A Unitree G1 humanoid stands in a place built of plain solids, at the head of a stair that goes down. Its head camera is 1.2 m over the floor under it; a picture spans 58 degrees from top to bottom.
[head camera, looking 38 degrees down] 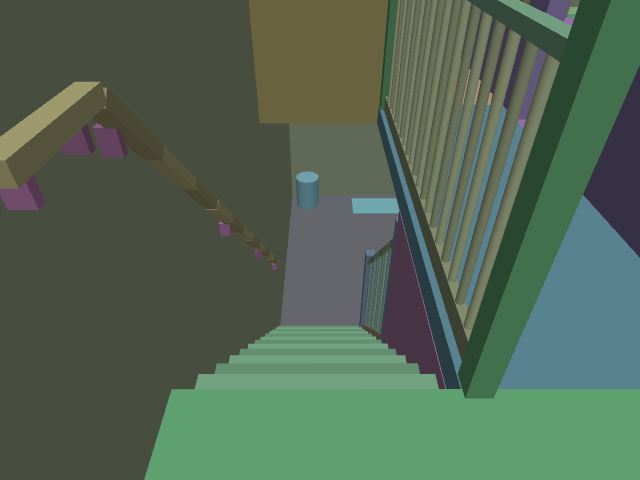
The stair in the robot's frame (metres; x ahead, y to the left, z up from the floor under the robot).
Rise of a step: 0.21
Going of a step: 0.20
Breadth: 0.90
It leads straight ahead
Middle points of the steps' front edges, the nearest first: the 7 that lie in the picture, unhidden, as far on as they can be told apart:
0.78 0.01 0.00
0.98 0.01 -0.21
1.18 0.01 -0.42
1.38 0.01 -0.63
1.58 0.01 -0.84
1.79 0.01 -1.04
1.99 0.01 -1.25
